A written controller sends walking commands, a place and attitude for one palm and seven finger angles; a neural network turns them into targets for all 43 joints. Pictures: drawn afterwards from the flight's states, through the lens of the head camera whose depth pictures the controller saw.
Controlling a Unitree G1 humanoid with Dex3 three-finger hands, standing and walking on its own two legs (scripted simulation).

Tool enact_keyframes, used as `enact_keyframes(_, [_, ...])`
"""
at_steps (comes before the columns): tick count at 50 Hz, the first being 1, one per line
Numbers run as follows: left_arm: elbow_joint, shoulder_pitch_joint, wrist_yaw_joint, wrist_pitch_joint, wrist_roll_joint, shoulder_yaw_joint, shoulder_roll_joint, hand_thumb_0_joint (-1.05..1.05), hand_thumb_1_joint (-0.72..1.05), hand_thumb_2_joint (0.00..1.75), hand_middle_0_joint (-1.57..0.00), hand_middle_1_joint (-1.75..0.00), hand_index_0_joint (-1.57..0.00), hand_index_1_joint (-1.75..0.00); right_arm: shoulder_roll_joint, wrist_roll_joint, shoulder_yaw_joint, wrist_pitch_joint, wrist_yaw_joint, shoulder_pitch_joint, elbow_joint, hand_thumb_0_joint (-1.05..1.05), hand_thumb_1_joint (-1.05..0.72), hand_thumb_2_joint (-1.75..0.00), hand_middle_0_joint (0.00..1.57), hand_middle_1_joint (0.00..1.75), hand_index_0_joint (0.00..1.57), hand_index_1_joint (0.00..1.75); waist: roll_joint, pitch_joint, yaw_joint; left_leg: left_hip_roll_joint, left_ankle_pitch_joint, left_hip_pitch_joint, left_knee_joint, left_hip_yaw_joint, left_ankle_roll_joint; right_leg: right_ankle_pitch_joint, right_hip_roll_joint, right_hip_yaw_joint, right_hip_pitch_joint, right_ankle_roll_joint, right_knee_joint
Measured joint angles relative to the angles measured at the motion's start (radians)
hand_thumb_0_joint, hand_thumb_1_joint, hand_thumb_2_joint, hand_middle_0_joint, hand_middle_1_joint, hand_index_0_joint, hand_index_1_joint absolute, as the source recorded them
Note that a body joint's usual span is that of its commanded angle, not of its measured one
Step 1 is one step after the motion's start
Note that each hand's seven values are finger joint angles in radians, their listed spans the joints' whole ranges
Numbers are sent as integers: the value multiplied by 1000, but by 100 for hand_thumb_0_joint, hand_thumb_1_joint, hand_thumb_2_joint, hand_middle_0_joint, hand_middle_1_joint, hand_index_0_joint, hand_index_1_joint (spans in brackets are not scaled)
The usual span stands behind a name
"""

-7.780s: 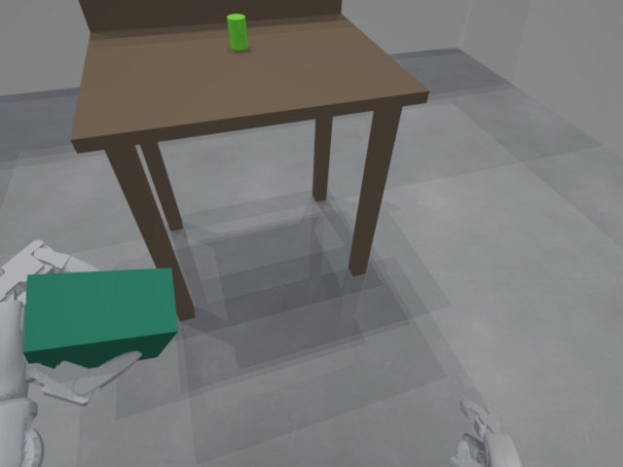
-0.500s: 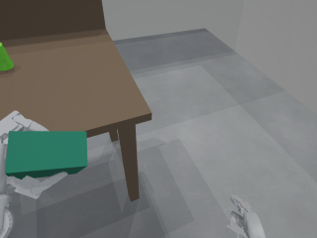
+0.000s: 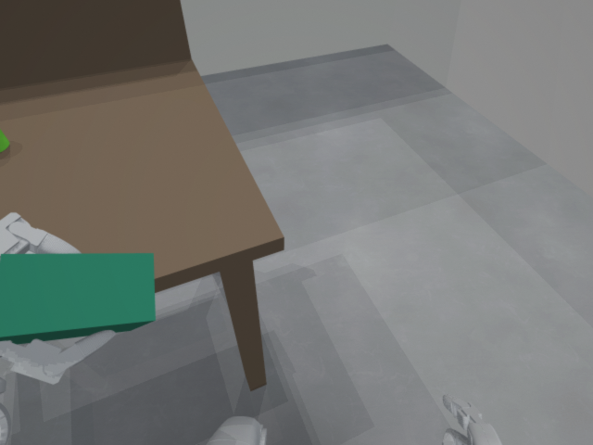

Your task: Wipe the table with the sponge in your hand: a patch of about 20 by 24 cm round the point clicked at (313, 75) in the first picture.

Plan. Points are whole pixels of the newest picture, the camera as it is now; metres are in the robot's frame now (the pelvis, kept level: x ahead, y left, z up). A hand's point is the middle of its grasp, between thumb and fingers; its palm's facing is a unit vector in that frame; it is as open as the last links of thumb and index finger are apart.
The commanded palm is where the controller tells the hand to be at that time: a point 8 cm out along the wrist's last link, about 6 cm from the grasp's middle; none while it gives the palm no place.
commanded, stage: shuffle to correct the standing spot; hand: left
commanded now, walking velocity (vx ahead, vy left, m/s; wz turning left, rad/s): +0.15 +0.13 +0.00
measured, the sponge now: (99, 298) +0.22 +0.22 +0.16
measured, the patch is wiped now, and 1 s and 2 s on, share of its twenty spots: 0.00 0.00 0.00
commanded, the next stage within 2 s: come to a stop and stand still in 0.24 s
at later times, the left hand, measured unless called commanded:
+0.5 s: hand (27, 205) +0.30 +0.31 +0.20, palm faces +0.39 -0.82 -0.42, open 10.3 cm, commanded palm +0.24 +0.36 +0.19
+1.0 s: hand out of the picture +0.30 +0.37 +0.22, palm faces +0.48 -0.79 -0.38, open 10.3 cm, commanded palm +0.22 +0.37 +0.19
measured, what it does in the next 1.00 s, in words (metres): steps to the left: left foot, then right foot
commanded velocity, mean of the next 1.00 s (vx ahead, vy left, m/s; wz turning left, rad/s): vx -0.01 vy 0.00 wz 0.00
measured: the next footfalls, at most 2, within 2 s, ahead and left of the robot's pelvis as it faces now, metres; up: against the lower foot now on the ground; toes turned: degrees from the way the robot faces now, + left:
left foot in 0.20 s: +0.12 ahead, +0.20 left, +0.00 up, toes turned +2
right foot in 0.48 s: +0.14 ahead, +0.00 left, +0.00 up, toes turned -5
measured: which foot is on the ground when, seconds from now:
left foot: up 0.00-0.18, down 0.20-1.00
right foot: down 0.00-0.22, up 0.24-0.46, down 0.48-1.00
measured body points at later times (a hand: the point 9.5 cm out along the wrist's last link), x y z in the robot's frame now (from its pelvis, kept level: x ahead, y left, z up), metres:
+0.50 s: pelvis +0.08 +0.08 +0.00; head +0.09 +0.08 +0.45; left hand +0.27 +0.35 +0.22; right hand +0.26 -0.11 -0.08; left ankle +0.07 +0.18 -0.72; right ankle +0.10 +0.00 -0.73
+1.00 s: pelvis +0.05 +0.09 +0.01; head +0.07 +0.10 +0.46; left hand +0.27 +0.41 +0.23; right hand +0.23 -0.14 -0.05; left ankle +0.08 +0.20 -0.72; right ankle +0.10 +0.00 -0.72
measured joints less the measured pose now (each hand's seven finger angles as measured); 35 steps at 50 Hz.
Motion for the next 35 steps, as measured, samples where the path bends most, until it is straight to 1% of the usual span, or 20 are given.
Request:
enact_keyframes(2, [-1, 0, 3, 6, 4, -7, -13, -1, -52, 100, -70, -136, -72, -135, -7, -4, 1, -5, -5, -4, -2, 1, -90, -90, 20, 30, 20, 30, -14, -3, 7, 42, 64, -28, -96, -4, -4, 14, -15, 6, 18, 9, -37])
enact_keyframes(5, [-9, -25, 10, 17, 8, -33, -24, -1, -52, 100, -70, -136, -72, -135, -14, -10, -2, -27, -21, -10, -6, 1, -90, -90, 20, 30, 20, 30, -38, 1, 15, 76, 122, 18, -342, 26, -1, 16, -51, 15, 39, 31, -62])
enact_keyframes(8, [-30, -42, 21, 30, 10, -51, -25, -1, -52, 100, -70, -136, -72, -135, -21, -11, -10, -51, -37, -17, -17, 1, -90, -90, 20, 30, 20, 30, -47, 3, 18, 66, 136, 130, -566, 74, 4, -9, -82, 26, 52, 59, -40])
enact_keyframes(10, [-51, -44, 24, 34, 7, -51, -20, -1, -52, 100, -70, -136, -72, -135, -29, -7, -17, -62, -45, -16, -39, 1, -90, -90, 20, 30, 20, 30, -26, -10, 11, 52, 129, 213, -679, 92, 7, -45, -86, 27, 46, 81, 6])
enact_keyframes(11, [-53, -53, 25, 33, 5, -43, -7, -1, -52, 100, -70, -136, -72, -135, -19, -2, -23, -65, -49, -24, -40, 1, -90, -90, 20, 30, 20, 30, -35, -9, 6, 38, 116, 221, -676, 98, 8, -69, -100, 33, 39, 90, 41])
enact_keyframes(12, [-46, -64, 27, 32, 2, -31, 6, -1, -52, 100, -70, -136, -72, -135, -3, 5, -24, -63, -52, -34, -42, 1, -90, -90, 20, 30, 20, 30, -50, -5, 7, 27, 99, 220, -652, 109, 9, -94, -107, 58, 27, 89, 82])
enact_keyframes(14, [-23, -81, 31, 38, 2, -7, 26, -1, -52, 100, -70, -136, -72, -135, 34, 9, -16, -61, -50, -44, -50, 1, -91, -90, 20, 30, 20, 30, -66, -6, 5, 18, 76, 225, -632, 122, 14, -194, -83, 99, -17, 82, 216])
enact_keyframes(16, [-7, -90, 32, 53, 7, 5, 35, -1, -52, 100, -70, -136, -72, -135, 65, 6, -1, -67, -41, -43, -55, 1, -91, -90, 20, 30, 20, 30, -63, -12, -3, 17, 75, 235, -646, 120, 19, -235, -55, 96, -59, 74, 324])
enact_keyframes(18, [-16, -86, 35, 66, 8, 3, 25, -1, -52, 100, -70, -136, -72, -135, 84, 8, 15, -78, -28, -36, -57, 1, -90, -90, 20, 30, 20, 30, -53, -19, -3, 17, 77, 251, -669, 122, 25, -214, -36, 77, -80, 70, 342])
enact_keyframes(20, [-43, -65, 37, 72, 5, -11, 7, -1, -52, 100, -70, -136, -72, -135, 93, 7, 30, -89, -16, -26, -56, 1, -90, -90, 20, 30, 20, 30, -39, -28, -4, 13, 76, 265, -689, 125, 28, -170, -23, 58, -77, 68, 281])
enact_keyframes(23, [-78, -33, 35, 75, 1, -33, 5, -1, -52, 100, -70, -136, -72, -135, 95, 3, 54, -95, -9, -13, -52, 1, -90, -90, 20, 30, 20, 30, -27, -31, -6, -1, 68, 288, -704, 129, 25, -61, -2, 46, -21, 67, 83])
enact_keyframes(24, [-82, -27, 34, 76, 1, -34, 14, -1, -52, 100, -70, -136, -72, -135, 95, 2, 61, -93, -10, -9, -51, 1, -90, -90, 20, 30, 20, 30, -28, -30, -6, -8, 61, 293, -701, 131, 23, -9, 2, 44, 8, 61, 5])
enact_keyframes(25, [-75, -26, 31, 75, 3, -38, 15, -1, -52, 100, -70, -136, -72, -135, 89, 2, 65, -88, -12, -9, -45, 1, -90, -90, 20, 30, 20, 30, -12, -29, -6, -3, 51, 296, -690, 126, 20, -1, 11, 37, 33, 29, -34])
enact_keyframes(26, [-62, -28, 29, 78, 4, -42, 12, -1, -52, 100, -70, -136, -72, -135, 81, 3, 66, -80, -14, -11, -37, 1, -90, -90, 20, 30, 20, 30, 14, -29, -8, 10, 42, 298, -681, 117, 16, 1, 26, 27, 51, 8, -57])
enact_keyframes(27, [-47, -29, 28, 81, 2, -43, 12, -1, -52, 100, -70, -136, -72, -135, 74, 3, 66, -73, -17, -13, -30, 1, -90, -90, 20, 30, 20, 30, 32, -32, -12, 20, 42, 294, -672, 109, 9, 4, 36, 20, 63, -2, -77])
enact_keyframes(29, [-20, -30, 32, 90, -10, -35, 15, -1, -52, 100, -70, -136, -72, -135, 65, 9, 62, -65, -19, -18, -23, 1, -90, -90, 20, 30, 20, 30, 39, -36, -11, 18, 101, 275, -636, 93, -15, 8, 37, 24, 68, -10, -91])
enact_keyframes(31, [3, -24, 37, 92, -18, -24, 10, -1, -52, 100, -70, -136, -72, -135, 52, 13, 58, -61, -22, -24, -23, 1, -90, -90, 20, 30, 20, 30, 30, -38, -7, 3, 80, 262, -610, 68, -33, 9, 33, 40, 64, -10, -88])
enact_keyframes(33, [14, -15, 43, 97, -21, -21, 1, -1, -52, 100, -70, -136, -72, -135, 33, 12, 52, -59, -33, -27, -27, 1, -90, -90, 20, 30, 20, 30, 26, -41, -8, 2, 81, 267, -661, 45, -35, 9, 34, 47, 57, -5, -84])
enact_keyframes(34, [14, -13, 46, 101, -21, -24, -6, -1, -52, 100, -70, -136, -72, -135, 23, 11, 48, -58, -39, -28, -28, 1, -90, -90, 20, 30, 20, 30, 24, -41, -9, 1, 83, 279, -689, 41, -28, 6, 35, 48, 53, -1, -78])
enact_keyframes(35, [15, -13, 49, 107, -20, -31, -12, -1, -52, 100, -70, -136, -72, -135, 16, 9, 41, -56, -45, -30, -25, 1, -90, -90, 20, 30, 20, 30, 19, -41, -10, -2, 74, 290, -710, 42, -12, 4, 32, 49, 51, 4, -73])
